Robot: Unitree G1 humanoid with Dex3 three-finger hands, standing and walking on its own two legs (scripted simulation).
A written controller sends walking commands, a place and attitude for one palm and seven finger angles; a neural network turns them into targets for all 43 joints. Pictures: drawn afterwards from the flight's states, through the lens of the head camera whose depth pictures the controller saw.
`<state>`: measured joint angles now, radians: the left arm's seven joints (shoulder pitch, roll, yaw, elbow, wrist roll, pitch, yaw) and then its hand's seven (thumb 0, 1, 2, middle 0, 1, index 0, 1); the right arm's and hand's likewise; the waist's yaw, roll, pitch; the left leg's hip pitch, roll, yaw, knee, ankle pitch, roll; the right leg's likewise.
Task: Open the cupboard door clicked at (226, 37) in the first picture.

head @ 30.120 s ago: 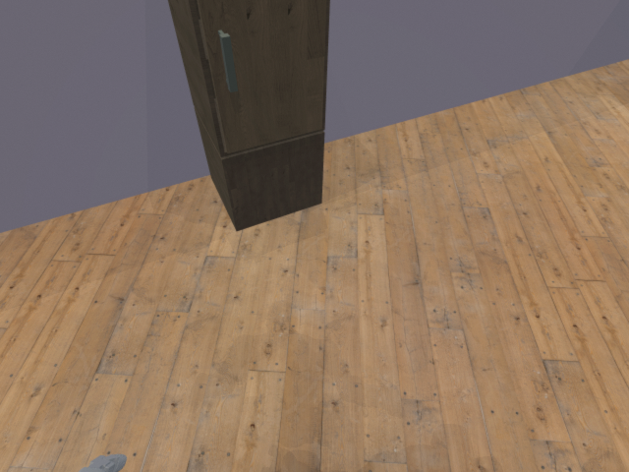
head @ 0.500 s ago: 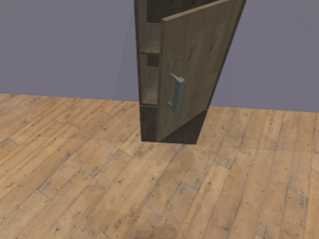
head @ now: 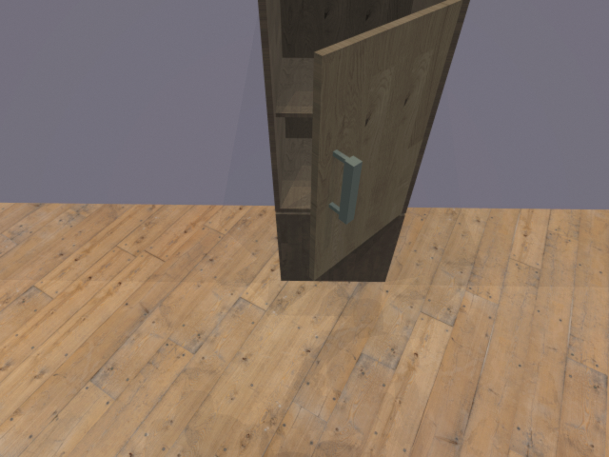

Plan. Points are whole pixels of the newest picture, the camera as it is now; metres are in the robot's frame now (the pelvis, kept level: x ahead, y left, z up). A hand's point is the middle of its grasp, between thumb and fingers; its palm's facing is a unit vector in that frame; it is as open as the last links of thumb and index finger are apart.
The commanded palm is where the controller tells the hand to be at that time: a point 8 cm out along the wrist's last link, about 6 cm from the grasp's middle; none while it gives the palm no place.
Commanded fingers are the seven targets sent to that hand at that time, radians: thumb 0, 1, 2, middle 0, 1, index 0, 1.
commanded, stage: let the arm hang, fingers relaxed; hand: left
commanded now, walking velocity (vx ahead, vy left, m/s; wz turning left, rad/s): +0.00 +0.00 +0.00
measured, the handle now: (342, 187) +0.61 -0.04 -0.02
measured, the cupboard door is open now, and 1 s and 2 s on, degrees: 43 43 43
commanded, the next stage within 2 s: look to check the result in 0.24 s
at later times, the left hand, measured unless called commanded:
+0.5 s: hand out of the picture -0.01 +0.17 -0.17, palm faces +0.04 -0.98 -0.20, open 7.4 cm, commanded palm none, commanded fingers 0.00 0.90 0.90 -0.20 -0.30 -0.20 -0.30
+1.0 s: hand out of the picture +0.02 +0.17 -0.17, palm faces +0.04 -0.98 -0.21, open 7.4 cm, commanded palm none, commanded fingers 0.00 0.90 0.90 -0.20 -0.30 -0.20 -0.30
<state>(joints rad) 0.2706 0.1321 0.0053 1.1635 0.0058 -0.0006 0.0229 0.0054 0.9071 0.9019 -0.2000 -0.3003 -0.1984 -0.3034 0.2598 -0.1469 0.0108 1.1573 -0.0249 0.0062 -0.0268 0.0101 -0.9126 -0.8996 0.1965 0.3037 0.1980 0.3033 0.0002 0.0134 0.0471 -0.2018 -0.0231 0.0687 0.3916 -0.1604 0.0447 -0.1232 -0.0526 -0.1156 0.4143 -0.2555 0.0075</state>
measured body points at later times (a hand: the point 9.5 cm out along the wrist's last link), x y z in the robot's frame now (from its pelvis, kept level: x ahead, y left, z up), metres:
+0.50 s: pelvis +0.01 +0.00 +0.00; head +0.03 -0.01 +0.45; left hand -0.01 +0.22 -0.16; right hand +0.00 -0.22 -0.17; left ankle +0.04 +0.09 -0.74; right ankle -0.02 -0.12 -0.74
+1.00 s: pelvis +0.02 -0.01 +0.00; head +0.05 -0.01 +0.45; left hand +0.02 +0.22 -0.16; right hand +0.04 -0.24 -0.16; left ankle +0.04 +0.09 -0.74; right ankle -0.02 -0.12 -0.74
